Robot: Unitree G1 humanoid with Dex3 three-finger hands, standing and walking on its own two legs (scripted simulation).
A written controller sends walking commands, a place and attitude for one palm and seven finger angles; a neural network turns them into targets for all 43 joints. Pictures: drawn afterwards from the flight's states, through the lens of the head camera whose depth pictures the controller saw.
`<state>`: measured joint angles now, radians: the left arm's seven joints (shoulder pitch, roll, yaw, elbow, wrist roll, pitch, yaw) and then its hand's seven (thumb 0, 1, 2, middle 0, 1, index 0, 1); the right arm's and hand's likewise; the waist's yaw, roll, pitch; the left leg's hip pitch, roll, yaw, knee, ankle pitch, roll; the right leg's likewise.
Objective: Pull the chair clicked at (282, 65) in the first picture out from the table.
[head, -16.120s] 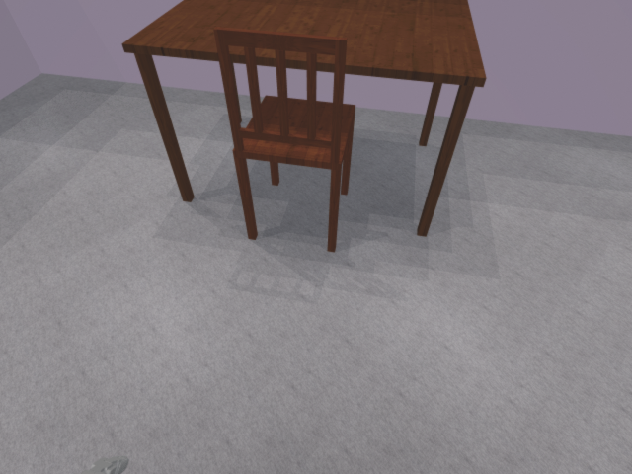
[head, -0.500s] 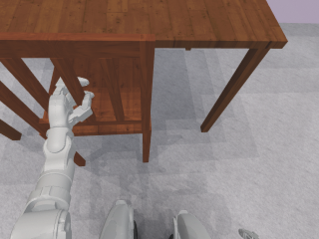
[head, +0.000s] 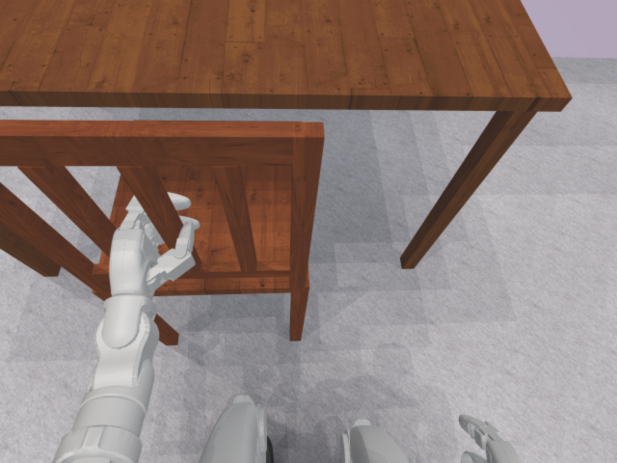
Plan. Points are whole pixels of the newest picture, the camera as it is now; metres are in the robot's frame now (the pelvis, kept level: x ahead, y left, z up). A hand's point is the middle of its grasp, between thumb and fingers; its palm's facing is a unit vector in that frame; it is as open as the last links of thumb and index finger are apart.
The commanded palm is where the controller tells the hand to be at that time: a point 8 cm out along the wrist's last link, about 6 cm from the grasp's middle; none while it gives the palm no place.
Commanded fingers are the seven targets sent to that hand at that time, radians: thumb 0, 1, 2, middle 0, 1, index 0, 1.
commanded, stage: step backward, pulling the chair out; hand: left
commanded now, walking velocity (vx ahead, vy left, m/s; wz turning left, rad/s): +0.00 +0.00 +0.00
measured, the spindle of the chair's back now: (170, 226) +0.41 +0.19 +0.02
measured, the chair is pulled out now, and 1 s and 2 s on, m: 0.05 0.19 0.25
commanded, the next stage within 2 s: none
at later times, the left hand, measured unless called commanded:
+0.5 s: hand (194, 274) +0.34 +0.14 +0.03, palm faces +0.01 -0.99 -0.13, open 5.4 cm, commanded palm +0.30 +0.19 +0.03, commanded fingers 0.00 0.90 0.90 -0.50 -1.45 -0.50 -1.45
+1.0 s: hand (206, 354) +0.25 +0.12 +0.03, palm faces -0.02 -0.99 -0.15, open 5.4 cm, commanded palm +0.25 +0.17 +0.04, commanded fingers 0.00 0.90 0.90 -0.50 -1.45 -0.50 -1.45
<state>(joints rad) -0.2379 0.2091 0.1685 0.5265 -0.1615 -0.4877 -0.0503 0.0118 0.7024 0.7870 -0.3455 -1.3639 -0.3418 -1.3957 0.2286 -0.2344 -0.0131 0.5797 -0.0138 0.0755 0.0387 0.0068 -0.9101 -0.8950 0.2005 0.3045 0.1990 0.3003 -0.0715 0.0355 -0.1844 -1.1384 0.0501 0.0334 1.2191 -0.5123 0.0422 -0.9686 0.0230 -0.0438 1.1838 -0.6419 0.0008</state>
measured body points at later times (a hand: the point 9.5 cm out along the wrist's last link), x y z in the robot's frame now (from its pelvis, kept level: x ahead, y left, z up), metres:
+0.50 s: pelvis -0.02 +0.01 +0.09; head +0.05 +0.02 +0.53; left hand +0.33 +0.20 +0.04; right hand +0.07 -0.26 -0.02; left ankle +0.03 +0.09 -0.63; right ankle -0.05 -0.12 -0.63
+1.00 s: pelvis -0.08 +0.01 +0.09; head -0.02 +0.00 +0.54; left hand +0.24 +0.17 +0.05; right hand +0.02 -0.27 -0.03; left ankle +0.03 +0.09 -0.63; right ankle -0.05 -0.12 -0.63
